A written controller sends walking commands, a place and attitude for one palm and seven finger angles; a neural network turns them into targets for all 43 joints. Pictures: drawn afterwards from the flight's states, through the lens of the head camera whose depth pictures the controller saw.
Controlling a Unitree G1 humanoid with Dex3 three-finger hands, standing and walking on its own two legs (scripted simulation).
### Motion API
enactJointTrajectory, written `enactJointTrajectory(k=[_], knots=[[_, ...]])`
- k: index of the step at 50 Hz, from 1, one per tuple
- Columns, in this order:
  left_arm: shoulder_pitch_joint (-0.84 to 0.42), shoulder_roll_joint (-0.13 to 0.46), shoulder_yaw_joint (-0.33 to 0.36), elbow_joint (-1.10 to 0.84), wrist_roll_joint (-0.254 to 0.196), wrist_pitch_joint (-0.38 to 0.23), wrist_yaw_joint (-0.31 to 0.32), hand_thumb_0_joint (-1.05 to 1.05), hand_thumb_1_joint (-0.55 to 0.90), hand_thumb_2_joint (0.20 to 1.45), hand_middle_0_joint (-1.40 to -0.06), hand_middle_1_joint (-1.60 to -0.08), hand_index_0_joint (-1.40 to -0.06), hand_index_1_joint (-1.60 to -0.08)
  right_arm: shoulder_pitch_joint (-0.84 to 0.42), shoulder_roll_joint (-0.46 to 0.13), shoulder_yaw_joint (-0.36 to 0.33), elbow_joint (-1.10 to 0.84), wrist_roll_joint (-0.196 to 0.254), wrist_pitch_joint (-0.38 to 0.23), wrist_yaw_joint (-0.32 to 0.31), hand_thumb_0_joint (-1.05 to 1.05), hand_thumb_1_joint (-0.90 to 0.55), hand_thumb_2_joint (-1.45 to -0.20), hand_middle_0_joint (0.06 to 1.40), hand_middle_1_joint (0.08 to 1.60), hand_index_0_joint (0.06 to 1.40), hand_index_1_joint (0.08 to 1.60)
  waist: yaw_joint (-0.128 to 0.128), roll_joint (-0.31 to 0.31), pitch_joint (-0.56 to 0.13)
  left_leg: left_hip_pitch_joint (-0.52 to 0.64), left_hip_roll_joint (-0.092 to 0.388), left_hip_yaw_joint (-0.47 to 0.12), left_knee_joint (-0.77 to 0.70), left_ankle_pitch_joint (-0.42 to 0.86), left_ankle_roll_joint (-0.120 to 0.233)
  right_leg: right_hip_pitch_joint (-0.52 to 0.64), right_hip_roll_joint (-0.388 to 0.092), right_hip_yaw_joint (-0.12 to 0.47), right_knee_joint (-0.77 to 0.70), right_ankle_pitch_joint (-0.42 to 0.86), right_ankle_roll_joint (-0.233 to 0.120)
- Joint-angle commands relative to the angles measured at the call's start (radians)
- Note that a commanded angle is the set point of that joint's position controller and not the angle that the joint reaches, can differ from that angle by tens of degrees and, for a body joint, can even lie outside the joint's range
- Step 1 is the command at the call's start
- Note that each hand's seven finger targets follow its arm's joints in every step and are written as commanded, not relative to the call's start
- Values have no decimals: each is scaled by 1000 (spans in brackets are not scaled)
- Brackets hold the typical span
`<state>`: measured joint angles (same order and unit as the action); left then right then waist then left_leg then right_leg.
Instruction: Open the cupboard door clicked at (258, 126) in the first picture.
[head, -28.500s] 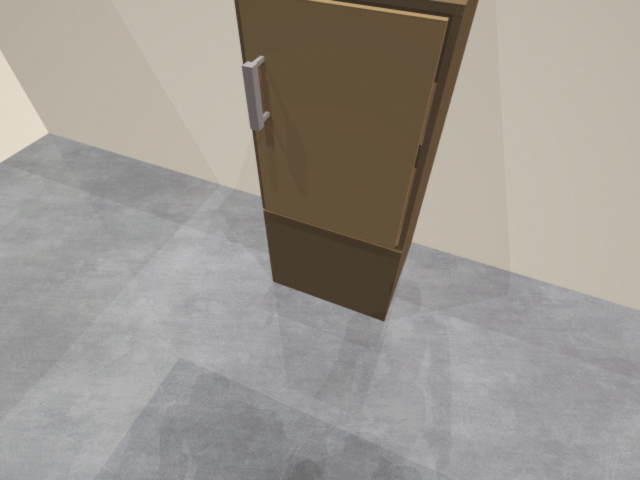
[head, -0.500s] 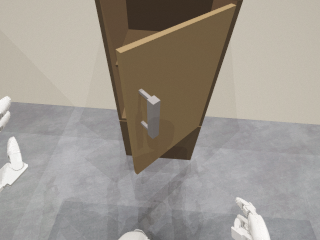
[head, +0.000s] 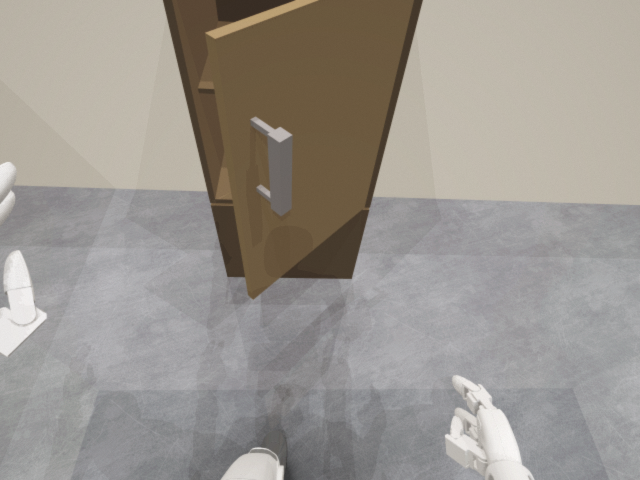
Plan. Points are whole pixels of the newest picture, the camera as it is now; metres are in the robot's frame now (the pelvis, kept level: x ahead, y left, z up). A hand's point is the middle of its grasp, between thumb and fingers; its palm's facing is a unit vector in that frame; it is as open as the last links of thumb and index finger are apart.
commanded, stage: stop stepping back and stand still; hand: left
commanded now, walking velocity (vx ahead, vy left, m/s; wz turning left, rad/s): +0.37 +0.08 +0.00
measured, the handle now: (270, 167) +0.52 +0.13 +0.07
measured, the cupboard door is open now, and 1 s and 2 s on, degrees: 46 46 46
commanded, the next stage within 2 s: let the arm hang, fingers relaxed in 0.78 s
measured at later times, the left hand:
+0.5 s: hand out of the picture +0.16 +0.27 +0.17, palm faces +0.46 -0.78 -0.42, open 7.4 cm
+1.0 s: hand (72, 452) +0.14 +0.27 +0.01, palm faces +0.19 -0.86 -0.47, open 7.4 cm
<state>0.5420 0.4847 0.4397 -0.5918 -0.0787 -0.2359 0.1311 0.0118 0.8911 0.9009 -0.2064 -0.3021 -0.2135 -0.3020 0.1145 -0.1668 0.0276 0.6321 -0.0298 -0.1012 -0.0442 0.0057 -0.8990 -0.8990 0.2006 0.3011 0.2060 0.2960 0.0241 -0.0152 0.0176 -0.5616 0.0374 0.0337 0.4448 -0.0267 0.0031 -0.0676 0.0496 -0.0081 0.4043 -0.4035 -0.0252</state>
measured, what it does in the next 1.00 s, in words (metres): steps on the spot: left foot, then left foot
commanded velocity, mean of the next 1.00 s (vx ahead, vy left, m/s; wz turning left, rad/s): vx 0.04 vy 0.01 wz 0.00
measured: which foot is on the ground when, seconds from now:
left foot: up 0.00-0.06, down 0.08-0.26, up 0.28-0.38, down 0.40-1.00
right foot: down 0.00-1.00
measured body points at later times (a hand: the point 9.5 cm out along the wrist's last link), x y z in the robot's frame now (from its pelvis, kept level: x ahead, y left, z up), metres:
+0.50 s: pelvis -0.04 +0.00 +0.00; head -0.05 +0.00 +0.45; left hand +0.13 +0.30 +0.19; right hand +0.10 -0.26 -0.08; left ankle +0.02 +0.11 -0.73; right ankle -0.12 -0.11 -0.72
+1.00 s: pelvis -0.07 +0.00 +0.00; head -0.07 -0.02 +0.45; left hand +0.12 +0.31 +0.04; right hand +0.10 -0.24 -0.11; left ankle +0.02 +0.11 -0.72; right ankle -0.12 -0.11 -0.72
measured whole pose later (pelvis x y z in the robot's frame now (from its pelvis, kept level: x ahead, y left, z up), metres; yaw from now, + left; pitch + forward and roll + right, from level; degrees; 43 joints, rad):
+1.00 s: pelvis -0.07 +0.00 +0.00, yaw +3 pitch +0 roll -2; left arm 0.27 0.37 0.15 0.22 0.03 -0.05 0.03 0.00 0.90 0.90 -0.20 -0.30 -0.20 -0.30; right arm 0.14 -0.29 0.00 0.83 -0.02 -0.07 -0.01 0.00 -0.90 -0.90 0.20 0.30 0.21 0.30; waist 0.01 0.08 -0.02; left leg -0.42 -0.01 -0.04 0.56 -0.14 0.02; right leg -0.16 0.02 -0.05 0.54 -0.38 -0.01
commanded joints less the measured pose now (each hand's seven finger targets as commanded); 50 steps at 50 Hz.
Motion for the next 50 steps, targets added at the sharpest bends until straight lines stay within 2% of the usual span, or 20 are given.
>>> enactJointTrajectory(k=[1, 4, 7, 8, 10, 11, 12, 13, 14, 17, 21, 23, 24, 26, 32, 38, 43, 44, 46, 50], knots=[[11, 190, 166, -142, -12, -11, 24, 0, 900, 900, -200, -300, -200, -300, -17, -151, -60, -144, 35, -36, -30, 0, -900, -900, 200, 300, 200, 300, -27, -148, -160, 375, -33, -39, 346, -183, -12, -285, -247, 71, -69, 420, -95], [-38, 147, 127, -89, -4, 17, 19, 0, 900, 900, -200, -300, -200, -300, -3, -164, -45, -144, 44, -32, -47, 0, -900, -900, 200, 300, 200, 300, -50, 80, -90, 454, 15, -89, 70, 84, 30, -266, -117, -14, 71, 397, 26], [-56, 146, 120, -83, 2, 2, 21, 0, 900, 900, -200, -300, -200, -300, 2, -164, -45, -149, 31, -63, -51, 0, -900, -900, 200, 300, 200, 300, -28, 258, -98, 366, 120, -341, -214, -252, 74, -203, -3, -33, 156, -22, 34], [-55, 153, 124, -101, 7, 0, 22, 0, 900, 900, -200, -300, -200, -300, -7, -162, -45, -151, 24, -67, -47, 0, -900, -900, 200, 300, 200, 300, -19, 235, -82, 237, 126, -348, -320, -503, 47, -114, 8, -36, 150, -118, 17], [-18, 160, 139, -129, 14, -5, 22, 0, 900, 900, -200, -300, -200, -300, -4, -165, -56, -163, 24, -64, -42, 0, -900, -900, 200, 300, 200, 300, -12, 197, -62, 122, 54, -231, -281, -548, -6, -9, 7, -47, 3, -100, -8], [24, 140, 128, -116, 17, -6, 19, 0, 900, 900, -200, -300, -200, -300, 2, -153, -59, -168, 25, -59, -36, 0, -900, -900, 200, 300, 200, 300, -17, 111, -78, 159, -9, -130, -122, -443, -27, -54, -52, 8, -92, -132, -32], [66, 139, 126, -114, 14, -8, 17, 0, 900, 900, -200, -300, -200, -300, 10, -146, -67, -161, 30, -52, -29, 0, -900, -900, 200, 300, 200, 300, -23, -54, -83, 274, -64, -55, 168, -286, -30, -236, -192, 181, -221, -230, -79], [48, 133, 117, -140, 8, -6, 18, 0, 900, 900, -200, -300, -200, -300, 12, -161, -79, -144, 29, -45, -25, 0, -900, -900, 200, 300, 200, 300, -18, -164, -34, 244, -67, -65, 395, -224, -30, -337, -314, 307, -275, -195, -146], [12, 133, 121, -146, 14, -9, 24, 0, 900, 900, -200, -300, -200, -300, 26, -168, -78, -130, 30, -46, -22, 0, -900, -900, 200, 300, 200, 300, -25, -143, -11, 130, -40, -76, 485, -224, -24, -286, -340, 295, -235, -4, -171], [-98, 115, 93, -55, 38, -27, 34, 0, 900, 900, -200, -300, -200, -300, 40, -146, -53, -112, 33, -75, -37, 0, -900, -900, 200, 300, 200, 300, -41, -11, 7, 156, 9, -47, 214, -245, 3, -141, -264, 137, -51, 427, -90], [-153, 105, 68, -15, 36, -29, 31, 0, 900, 900, -200, -300, -200, -300, 46, -191, -79, -123, 47, -93, -58, 0, -900, -900, 200, 300, 200, 300, -25, 80, -82, 485, 79, -135, 41, 198, 61, -208, -81, 34, 82, 372, 55], [-99, 123, 90, -50, 41, -26, 22, 0, 900, 900, -200, -300, -200, -300, 53, -165, -60, -130, 38, -88, -49, 0, -900, -900, 200, 300, 200, 300, -27, 145, -147, 476, 80, -173, 32, 379, 78, -152, -49, -3, 129, 406, 57], [-96, 114, 80, -83, 36, -29, 13, 0, 900, 900, -200, -300, -200, -300, 34, -161, -57, -136, 34, -91, -42, 0, -900, -900, 200, 300, 200, 300, -22, 163, -145, 400, 104, -212, -59, 216, 71, -121, -30, -10, 134, 145, 57], [-54, 111, 93, -112, 32, -34, 15, 0, 900, 900, -200, -300, -200, -300, 19, -163, -57, -145, 33, -100, -37, 0, -900, -900, 200, 300, 200, 300, -14, 174, -92, 309, 111, -225, -97, -45, 79, -101, -36, 10, 48, 92, 41], [36, 102, 110, -63, 15, -20, 20, 0, 900, 900, -200, -300, -200, -300, 19, -143, -60, -148, 33, -68, -30, 0, -900, -900, 200, 300, 200, 300, -35, 3, -68, 349, -4, -70, 96, -161, 2, -210, -160, 140, -142, 149, -30], [-110, 99, 71, -16, 27, -11, 17, 0, 900, 900, -200, -300, -200, -300, 11, -152, -49, -145, 31, -71, -55, 0, -900, -900, 200, 300, 200, 300, -36, 113, -15, 405, 41, -134, -60, -155, 19, -227, -55, 30, -88, 111, 27], [-103, 86, 51, -62, 37, -13, 17, 0, 900, 900, -200, -300, -200, -300, 5, -150, -46, -151, 30, -90, -52, 0, -900, -900, 200, 300, 200, 300, -23, 108, -56, 385, 32, -140, -119, -222, 20, -143, -49, 14, -101, 109, 25], [-129, -98, -313, 774, 125, 147, -115, 0, 900, 900, -200, -300, -200, -300, -25, -359, -102, 130, 24, -92, 36, 0, -900, -900, 200, 300, 200, 300, -49, 118, -16, 217, 76, -212, 73, 96, 52, -200, -116, -2, 78, 283, -3], [-131, -106, -318, 828, 111, 220, -131, 0, 900, 900, -200, -300, -200, -300, 60, -281, -99, 126, 24, -11, 32, 0, -900, -900, 200, 300, 200, 300, -23, -26, -135, 305, 83, -176, 124, 159, 57, -178, -128, 37, 63, 260, -15], [-260, -48, -336, 1041, 113, 223, -132, 0, 900, 900, -200, -300, -200, -300, 16, -295, -88, 145, 12, 47, 37, 0, -900, -900, 200, 300, 200, 300, -30, -169, -75, 255, 43, -189, 134, 22, 59, -191, -154, 62, 53, 216, -52]])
